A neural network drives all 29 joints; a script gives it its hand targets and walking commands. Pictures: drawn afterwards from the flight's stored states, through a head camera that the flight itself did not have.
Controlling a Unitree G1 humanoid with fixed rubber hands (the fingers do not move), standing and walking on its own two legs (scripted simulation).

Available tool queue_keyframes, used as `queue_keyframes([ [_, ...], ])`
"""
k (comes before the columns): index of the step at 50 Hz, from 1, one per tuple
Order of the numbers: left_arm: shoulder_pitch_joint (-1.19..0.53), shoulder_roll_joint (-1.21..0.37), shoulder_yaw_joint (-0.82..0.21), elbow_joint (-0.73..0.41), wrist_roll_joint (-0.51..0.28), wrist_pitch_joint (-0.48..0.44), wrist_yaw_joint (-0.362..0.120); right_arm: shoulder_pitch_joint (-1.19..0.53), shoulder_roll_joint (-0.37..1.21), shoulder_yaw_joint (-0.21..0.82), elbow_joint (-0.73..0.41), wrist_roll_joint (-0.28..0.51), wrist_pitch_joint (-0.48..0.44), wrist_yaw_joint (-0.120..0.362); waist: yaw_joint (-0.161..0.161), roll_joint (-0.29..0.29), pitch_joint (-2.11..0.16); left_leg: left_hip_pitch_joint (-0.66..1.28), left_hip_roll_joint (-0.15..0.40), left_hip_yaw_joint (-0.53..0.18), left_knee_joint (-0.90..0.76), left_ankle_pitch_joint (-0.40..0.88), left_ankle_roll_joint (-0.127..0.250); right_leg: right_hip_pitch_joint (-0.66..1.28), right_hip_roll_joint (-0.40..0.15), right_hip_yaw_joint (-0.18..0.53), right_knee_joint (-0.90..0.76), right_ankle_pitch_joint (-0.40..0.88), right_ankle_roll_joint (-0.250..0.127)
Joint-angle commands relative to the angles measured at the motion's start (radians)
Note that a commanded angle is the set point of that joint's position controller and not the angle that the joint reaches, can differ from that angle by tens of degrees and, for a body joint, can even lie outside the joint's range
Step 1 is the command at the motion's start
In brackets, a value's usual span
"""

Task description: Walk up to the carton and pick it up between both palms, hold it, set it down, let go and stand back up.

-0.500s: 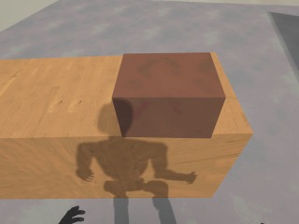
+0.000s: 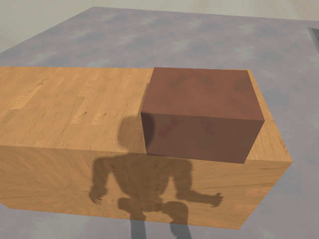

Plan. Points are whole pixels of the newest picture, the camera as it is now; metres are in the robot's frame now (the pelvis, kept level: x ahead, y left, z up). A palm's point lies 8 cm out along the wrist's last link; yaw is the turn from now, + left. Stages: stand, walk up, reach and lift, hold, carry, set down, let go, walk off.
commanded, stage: walk up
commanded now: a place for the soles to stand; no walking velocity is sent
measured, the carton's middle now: (196, 113) +0.51 -0.07 +0.03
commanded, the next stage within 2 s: none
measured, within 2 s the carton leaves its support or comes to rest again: neither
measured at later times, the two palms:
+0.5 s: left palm (101, 210) +0.23 +0.21 -0.09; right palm out of the picture +0.10 -0.30 -0.12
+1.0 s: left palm (88, 228) +0.19 +0.24 -0.10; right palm out of the picture +0.13 -0.30 -0.09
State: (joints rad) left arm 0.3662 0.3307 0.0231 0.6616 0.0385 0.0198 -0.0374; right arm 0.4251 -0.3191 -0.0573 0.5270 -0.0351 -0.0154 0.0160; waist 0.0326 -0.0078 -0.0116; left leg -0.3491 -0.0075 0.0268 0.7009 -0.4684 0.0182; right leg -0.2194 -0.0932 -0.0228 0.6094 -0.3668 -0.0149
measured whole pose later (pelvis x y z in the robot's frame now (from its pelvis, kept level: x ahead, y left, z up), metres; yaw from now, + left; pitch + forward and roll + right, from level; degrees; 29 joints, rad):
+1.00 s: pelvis +0.07 -0.02 +0.00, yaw -7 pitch -1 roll +1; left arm 0.30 0.30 0.02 0.67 0.01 0.02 -0.02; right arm 0.34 -0.31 -0.02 0.62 0.00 0.00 0.01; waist 0.02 -0.02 0.03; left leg -0.23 0.02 0.00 0.59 -0.33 -0.02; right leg -0.37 -0.01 0.00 0.56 -0.17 0.00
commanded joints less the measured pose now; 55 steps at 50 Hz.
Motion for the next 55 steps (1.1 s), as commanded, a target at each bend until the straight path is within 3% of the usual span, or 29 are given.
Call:
queue_keyframes([
  [1,-0.093,0.105,0.032,-0.056,-0.002,-0.02,0.008,0.13,-0.076,-0.05,-0.016,-0.014,-0.057,0.003,-0.114,0.004,0.072,0.375,-0.004,-0.037,-0.245,0.189,0.025,-0.345,-0.027,0.094,-0.049,-0.151,-0.057],
  [2,-0.097,0.035,0.014,-0.074,-0.009,-0.021,0.009,0.192,-0.123,-0.063,-0.008,-0.016,-0.052,-0.005,-0.15,0.157,0.022,0.444,0.16,-0.298,-0.346,0.04,0.065,-0.438,0.075,-0.007,0.204,-0.147,0.001],
  [3,-0.071,0.02,0.01,-0.1,-0.002,-0.014,0.013,0.226,-0.187,-0.071,-0.006,-0.017,-0.046,-0.024,-0.146,0.171,0.041,0.396,0.369,-0.593,-0.477,-0.1,0.097,-0.502,0.121,0.033,0.352,-0.237,0.03],
  [4,-0.028,0.072,0.035,-0.086,0.0,0.003,0.023,0.182,-0.211,-0.074,-0.007,-0.025,-0.026,-0.041,-0.115,0.118,0.067,0.279,0.439,-0.656,-0.511,-0.24,0.166,-0.465,0.086,0.083,0.424,-0.27,0.03],
  [5,0.009,0.07,0.039,-0.074,0.0,0.012,0.022,0.132,-0.188,-0.057,-0.01,-0.027,-0.016,-0.046,-0.089,0.07,0.111,0.206,0.423,-0.573,-0.516,-0.271,0.183,-0.423,0.052,0.103,0.46,-0.24,0.026],
  [6,0.004,0.079,0.043,-0.067,0.009,0.016,0.02,0.114,-0.164,-0.047,-0.003,-0.019,-0.021,-0.05,-0.085,0.042,0.164,0.168,0.399,-0.511,-0.522,-0.198,0.153,-0.429,0.044,0.122,0.477,-0.158,0.021],
  [8,0.03,0.07,0.043,-0.058,0.007,0.002,0.017,0.078,-0.136,-0.03,0.011,-0.015,-0.028,-0.052,-0.078,0.063,0.148,0.217,0.309,-0.333,-0.473,0.117,0.109,-0.413,0.038,0.124,0.411,-0.061,0.038],
  [10,0.083,0.04,0.043,-0.038,-0.002,-0.002,0.015,0.009,-0.12,-0.016,0.022,-0.022,-0.03,-0.049,-0.036,0.139,0.118,0.154,0.252,-0.195,-0.421,0.269,0.136,-0.308,0.05,0.102,0.368,0.004,0.04],
  [13,0.025,0.009,0.027,-0.062,0.006,-0.005,0.014,0.004,-0.103,0.002,0.036,-0.01,-0.033,-0.043,-0.043,0.13,0.114,0.144,0.23,-0.066,-0.303,0.655,0.153,-0.241,0.059,0.052,0.202,0.066,0.039],
  [14,0.021,0.002,0.023,-0.061,-0.003,-0.009,0.014,-0.001,-0.105,0.008,0.042,-0.001,-0.029,-0.04,-0.043,0.166,0.09,0.134,0.211,-0.026,-0.269,0.712,0.137,-0.182,0.081,0.031,0.167,0.087,0.037],
  [17,-0.006,0.008,0.026,-0.075,-0.008,-0.015,0.021,-0.011,-0.151,0.006,0.04,0.009,-0.002,-0.03,-0.052,0.211,0.03,0.086,0.207,-0.012,-0.189,0.657,0.121,-0.046,0.107,-0.021,0.053,0.202,0.027],
  [19,0.012,0.041,0.038,-0.063,-0.011,-0.012,0.026,-0.035,-0.158,0.011,0.026,0.018,0.011,-0.026,-0.014,0.165,0.032,-0.032,0.202,-0.023,-0.155,0.484,0.087,0.092,0.114,-0.023,-0.028,0.317,0.012],
  [20,-0.004,0.088,0.051,-0.073,-0.007,-0.013,0.03,-0.025,-0.138,0.016,0.022,0.028,0.016,-0.022,-0.019,0.106,0.051,-0.055,0.192,-0.018,-0.112,0.441,0.056,0.114,0.084,0.018,-0.058,0.373,-0.009],
  [21,0.01,0.107,0.052,-0.083,-0.003,-0.022,0.033,0.009,-0.111,0.034,0.019,0.03,0.016,-0.02,-0.009,0.002,0.013,-0.071,0.152,0.005,-0.023,0.33,0.014,0.152,-0.006,0.128,-0.064,0.514,-0.041],
  [22,0.004,0.165,0.067,-0.101,-0.006,-0.027,0.037,0.07,-0.059,0.051,0.016,0.035,0.021,-0.021,-0.029,-0.127,-0.041,-0.057,0.078,0.03,0.1,0.059,-0.028,0.112,-0.171,0.362,-0.129,0.512,-0.129],
  [23,-0.012,0.177,0.064,-0.087,-0.028,-0.02,0.043,0.079,-0.065,0.043,0.034,0.037,0.045,-0.032,-0.019,-0.178,-0.024,0.006,0.036,0.012,0.179,-0.178,-0.033,-0.016,-0.229,0.448,-0.204,0.398,-0.236],
  [24,-0.04,0.152,0.058,-0.082,-0.032,-0.013,0.044,0.059,-0.086,0.036,0.045,0.02,0.059,-0.04,-0.02,-0.18,-0.006,0.03,0.058,-0.019,0.213,-0.217,-0.036,-0.095,-0.224,0.464,-0.25,0.214,-0.258],
  [25,-0.064,0.128,0.05,-0.091,-0.041,-0.008,0.047,0.02,-0.104,0.028,0.037,0.012,0.06,-0.041,-0.011,-0.163,0.03,0.008,0.058,-0.032,0.187,-0.217,-0.035,-0.104,-0.193,0.42,-0.278,0.164,-0.24],
  [27,-0.066,0.091,0.032,-0.091,-0.028,-0.01,0.057,0.016,-0.096,0.022,0.049,0.013,0.048,-0.042,-0.013,-0.165,0.042,-0.033,0.053,-0.057,0.152,-0.177,-0.03,-0.049,-0.147,0.348,-0.241,0.29,-0.192],
  [30,-0.106,0.101,0.035,-0.095,-0.019,-0.001,0.057,0.029,-0.08,0.016,0.058,0.025,0.035,-0.041,-0.029,-0.194,0.015,0.009,0.034,-0.026,0.083,-0.067,-0.033,-0.043,-0.095,0.256,-0.194,0.361,-0.162],
  [34,-0.135,0.104,0.032,-0.089,-0.027,0.011,0.049,0.037,-0.071,0.007,0.072,0.019,0.023,-0.034,-0.038,-0.115,-0.061,0.164,0.001,0.016,-0.13,0.15,-0.016,-0.091,-0.076,0.238,-0.178,0.149,-0.128],
  [36,-0.171,0.106,0.033,-0.099,-0.043,0.021,0.04,-0.004,-0.058,0.005,0.04,0.009,0.011,-0.028,-0.057,-0.115,0.01,0.204,0.04,-0.053,-0.219,0.183,0.001,-0.225,-0.051,0.198,-0.186,-0.071,-0.06],
  [37,-0.142,0.083,0.026,-0.109,-0.048,0.019,0.034,-0.005,-0.088,0.002,0.036,0.001,0.009,-0.028,-0.052,-0.045,0.03,0.187,0.123,-0.172,-0.274,0.094,0.038,-0.276,-0.038,0.187,-0.155,-0.123,-0.022],
  [38,-0.103,0.059,0.03,-0.092,-0.051,0.022,0.031,-0.063,-0.153,-0.015,0.031,0.02,0.01,-0.027,-0.016,0.036,0.087,-0.022,0.195,-0.28,-0.376,-0.165,0.073,-0.178,0.053,0.092,-0.095,-0.106,0.006],
  [39,-0.096,0.056,0.034,-0.08,-0.034,0.022,0.028,-0.129,-0.172,-0.022,0.03,0.029,0.011,-0.025,0.007,0.104,0.136,-0.189,0.219,-0.287,-0.425,-0.232,0.087,-0.033,0.073,0.073,-0.003,-0.002,0.004],
  [41,-0.102,0.075,0.035,-0.078,-0.028,0.001,0.019,-0.134,-0.119,0.001,0.026,0.034,0.001,-0.017,0.003,0.093,0.113,-0.154,0.161,-0.197,-0.385,-0.048,0.04,0.004,0.048,0.104,-0.07,0.126,-0.006],
  [44,-0.083,0.089,0.039,-0.066,-0.016,-0.018,0.022,-0.097,-0.125,-0.001,0.031,0.038,-0.003,-0.009,-0.006,0.114,0.052,-0.077,0.138,-0.156,-0.336,0.004,0.034,0.003,0.03,0.129,-0.091,0.119,-0.019],
  [46,-0.089,0.093,0.039,-0.064,-0.024,-0.019,0.023,-0.086,-0.113,0.001,0.026,0.037,0.002,-0.007,-0.016,0.095,0.059,-0.064,0.128,-0.151,-0.327,-0.019,0.033,-0.025,0.023,0.143,-0.114,0.067,-0.022],
  [55,-0.094,0.097,0.03,-0.065,-0.033,-0.021,0.025,-0.065,-0.115,0.007,0.013,0.029,0.001,-0.014,-0.036,-0.025,0.016,0.065,0.096,-0.113,-0.223,0.159,0.021,-0.092,-0.009,0.176,-0.164,0.131,-0.042],
])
